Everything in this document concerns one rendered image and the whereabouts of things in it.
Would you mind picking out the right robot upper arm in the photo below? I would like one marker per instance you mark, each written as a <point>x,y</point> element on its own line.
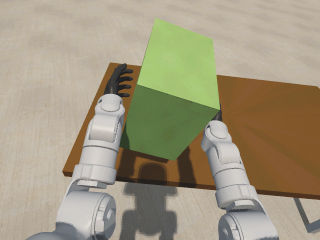
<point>246,225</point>

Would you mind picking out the carton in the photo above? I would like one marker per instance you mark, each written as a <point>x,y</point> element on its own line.
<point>176,93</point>

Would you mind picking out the left robot forearm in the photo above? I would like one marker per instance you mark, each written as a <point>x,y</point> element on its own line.
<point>96,168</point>

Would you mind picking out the right robot forearm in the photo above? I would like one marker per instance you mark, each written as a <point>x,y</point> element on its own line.
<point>233,190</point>

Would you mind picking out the left robot hand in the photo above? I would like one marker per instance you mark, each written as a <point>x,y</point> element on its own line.
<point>113,87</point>

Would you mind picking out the right robot hand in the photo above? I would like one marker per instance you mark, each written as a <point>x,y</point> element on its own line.
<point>218,116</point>

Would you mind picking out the left robot upper arm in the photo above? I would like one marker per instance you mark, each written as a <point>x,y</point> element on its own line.
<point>83,215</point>

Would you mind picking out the table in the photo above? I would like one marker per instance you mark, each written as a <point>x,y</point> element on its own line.
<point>275,126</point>

